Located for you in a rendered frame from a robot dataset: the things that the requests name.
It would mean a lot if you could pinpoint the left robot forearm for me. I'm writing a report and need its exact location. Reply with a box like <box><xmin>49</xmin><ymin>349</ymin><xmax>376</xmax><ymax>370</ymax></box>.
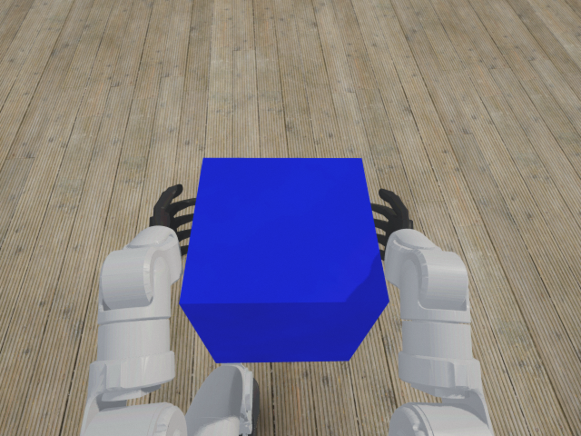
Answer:
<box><xmin>80</xmin><ymin>225</ymin><xmax>183</xmax><ymax>436</ymax></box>

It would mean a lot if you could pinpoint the right robot upper arm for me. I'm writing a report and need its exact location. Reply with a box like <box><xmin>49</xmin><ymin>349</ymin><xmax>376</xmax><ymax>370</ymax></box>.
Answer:
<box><xmin>389</xmin><ymin>402</ymin><xmax>492</xmax><ymax>436</ymax></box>

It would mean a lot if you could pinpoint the robot left foot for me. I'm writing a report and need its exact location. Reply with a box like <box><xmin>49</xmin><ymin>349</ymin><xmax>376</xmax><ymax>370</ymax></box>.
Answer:
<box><xmin>239</xmin><ymin>378</ymin><xmax>260</xmax><ymax>436</ymax></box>

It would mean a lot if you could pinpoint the robot left shin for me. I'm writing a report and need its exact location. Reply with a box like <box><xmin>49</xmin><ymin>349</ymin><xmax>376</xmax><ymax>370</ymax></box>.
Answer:
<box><xmin>222</xmin><ymin>362</ymin><xmax>252</xmax><ymax>435</ymax></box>

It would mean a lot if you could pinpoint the right robot hand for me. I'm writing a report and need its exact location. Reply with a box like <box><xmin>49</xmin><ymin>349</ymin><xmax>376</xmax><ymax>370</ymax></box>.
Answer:
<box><xmin>370</xmin><ymin>189</ymin><xmax>413</xmax><ymax>261</ymax></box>

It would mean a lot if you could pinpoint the right robot forearm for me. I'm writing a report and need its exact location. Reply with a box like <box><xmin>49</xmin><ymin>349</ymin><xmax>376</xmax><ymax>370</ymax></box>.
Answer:
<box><xmin>384</xmin><ymin>229</ymin><xmax>495</xmax><ymax>436</ymax></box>

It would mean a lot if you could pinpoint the left robot upper arm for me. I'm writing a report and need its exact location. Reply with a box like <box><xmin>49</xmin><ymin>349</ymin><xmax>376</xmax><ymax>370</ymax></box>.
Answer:
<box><xmin>84</xmin><ymin>402</ymin><xmax>187</xmax><ymax>436</ymax></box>

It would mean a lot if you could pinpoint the carton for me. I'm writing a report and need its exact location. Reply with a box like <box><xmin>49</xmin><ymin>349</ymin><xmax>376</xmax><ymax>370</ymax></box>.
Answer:
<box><xmin>179</xmin><ymin>158</ymin><xmax>389</xmax><ymax>363</ymax></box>

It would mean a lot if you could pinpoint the left robot hand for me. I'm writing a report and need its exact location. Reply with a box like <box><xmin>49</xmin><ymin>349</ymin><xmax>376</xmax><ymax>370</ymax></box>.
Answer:
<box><xmin>149</xmin><ymin>184</ymin><xmax>196</xmax><ymax>256</ymax></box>

